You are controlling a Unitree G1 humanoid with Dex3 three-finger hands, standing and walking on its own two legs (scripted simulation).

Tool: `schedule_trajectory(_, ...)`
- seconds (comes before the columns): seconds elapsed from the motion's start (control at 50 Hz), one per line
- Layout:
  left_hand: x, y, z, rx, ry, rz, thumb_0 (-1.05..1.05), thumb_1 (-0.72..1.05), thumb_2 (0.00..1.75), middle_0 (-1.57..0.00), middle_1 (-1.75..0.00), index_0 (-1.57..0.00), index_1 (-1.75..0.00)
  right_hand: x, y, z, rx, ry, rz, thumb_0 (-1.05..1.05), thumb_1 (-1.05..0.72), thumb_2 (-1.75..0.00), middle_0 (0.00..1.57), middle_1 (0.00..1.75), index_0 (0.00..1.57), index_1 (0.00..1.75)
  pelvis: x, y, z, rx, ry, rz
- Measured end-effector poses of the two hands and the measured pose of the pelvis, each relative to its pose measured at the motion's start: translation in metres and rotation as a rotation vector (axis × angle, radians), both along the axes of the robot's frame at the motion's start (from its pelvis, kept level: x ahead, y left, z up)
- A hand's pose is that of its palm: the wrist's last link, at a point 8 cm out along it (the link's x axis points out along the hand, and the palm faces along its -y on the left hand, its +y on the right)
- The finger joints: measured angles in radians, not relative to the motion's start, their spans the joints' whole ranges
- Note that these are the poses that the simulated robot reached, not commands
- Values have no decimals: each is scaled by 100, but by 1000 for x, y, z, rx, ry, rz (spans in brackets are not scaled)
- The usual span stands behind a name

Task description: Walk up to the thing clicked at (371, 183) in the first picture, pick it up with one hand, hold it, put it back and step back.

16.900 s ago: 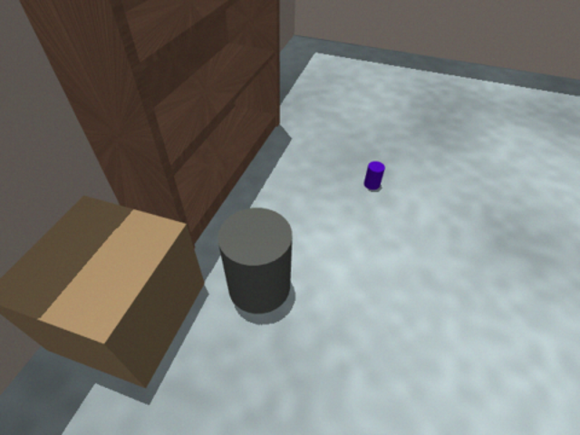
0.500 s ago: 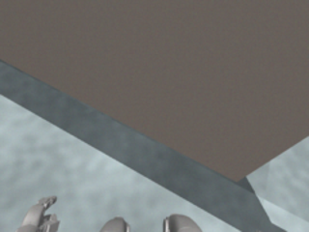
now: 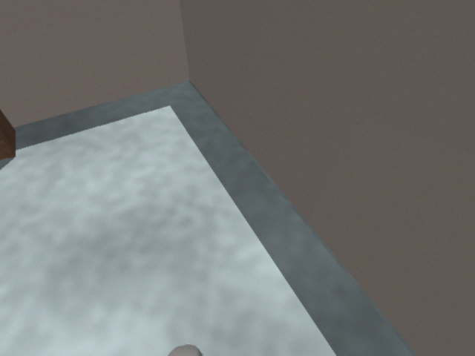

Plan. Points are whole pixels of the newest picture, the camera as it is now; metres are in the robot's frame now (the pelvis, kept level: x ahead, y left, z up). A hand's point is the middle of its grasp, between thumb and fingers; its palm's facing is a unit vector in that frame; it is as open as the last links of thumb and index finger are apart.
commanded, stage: walk up
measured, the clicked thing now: out of the picture +0.52 +1.43 -0.72
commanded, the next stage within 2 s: none
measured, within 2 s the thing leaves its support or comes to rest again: neither
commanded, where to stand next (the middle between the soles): +0.14 +0.03 m, yaw +65 degrees
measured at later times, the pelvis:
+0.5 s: pelvis +0.08 +0.03 -0.01, yaw +24 degrees
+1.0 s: pelvis +0.07 -0.04 -0.04, yaw +45 degrees
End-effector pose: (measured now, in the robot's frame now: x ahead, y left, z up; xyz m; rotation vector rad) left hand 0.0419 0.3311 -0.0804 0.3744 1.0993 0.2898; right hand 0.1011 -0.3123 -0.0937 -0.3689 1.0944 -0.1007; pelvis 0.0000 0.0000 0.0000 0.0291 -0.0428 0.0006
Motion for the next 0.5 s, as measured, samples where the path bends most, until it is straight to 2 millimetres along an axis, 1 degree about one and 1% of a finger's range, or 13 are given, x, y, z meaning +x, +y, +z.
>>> schedule_trajectory(0.06, -24, 5, -11, -38, 12, 56, 0, 90, 90, -21, -30, -21, -30, 25, 11, 4, -30, 18, 68, 1, -90, -90, 20, 30, 20, 30, 5, 5, -3, -11, 4, 56)
schedule_trajectory(0.14, -53, 16, -34, -89, 66, 133, 0, 90, 90, -21, -30, -21, -30, 72, 35, 12, -80, -15, 157, 1, -90, -90, 20, 30, 20, 30, 18, 18, -11, -32, 19, 120)
schedule_trajectory(0.18, -62, 24, -50, -110, 97, 166, 0, 90, 90, -21, -30, -21, -30, 96, 48, 14, -111, -64, 197, 1, -90, -90, 20, 30, 20, 30, 25, 28, -20, -27, 27, 143)
schedule_trajectory(0.22, -65, 27, -62, -128, 129, 192, 0, 90, 90, -21, -30, -21, -30, 114, 60, 18, -136, -118, 222, 1, -90, -90, 20, 30, 20, 30, 30, 34, -26, 0, 16, 165)
schedule_trajectory(0.24, -64, 26, -65, -141, 139, 200, 1, 90, 90, -20, -30, -20, -30, 120, 64, 20, -144, -136, 232, 1, -90, -90, 20, 30, 20, 30, 33, 37, -26, -8, 12, 183)
schedule_trajectory(0.28, -54, 24, -66, -167, 132, 202, 1, 90, 90, -20, -30, -20, -30, 127, 72, 25, -150, -140, 242, 1, -90, -90, 20, 30, 20, 30, 41, 41, -22, -23, 5, 223)
schedule_trajectory(0.36, -19, 24, -59, -187, 35, 210, 1, 90, 90, -20, -30, -20, -30, 135, 81, 31, -161, -107, 266, 1, -90, -90, 20, 30, 20, 30, 60, 44, -14, -27, -6, 285)
schedule_trajectory(0.44, 13, 27, -52, -160, -53, 250, 1, 90, 90, -21, -30, -21, -30, 145, 84, 25, -164, -59, 309, 1, -90, -90, 20, 30, 21, 30, 76, 40, -13, -37, -12, 356)
schedule_trajectory(0.5, 30, 26, -47, -132, -97, 297, 0, 90, 90, -21, -30, -20, -30, 160, 86, 14, -149, -26, 360, 1, -90, -90, 21, 30, 21, 30, 85, 32, -15, -41, 1, 415)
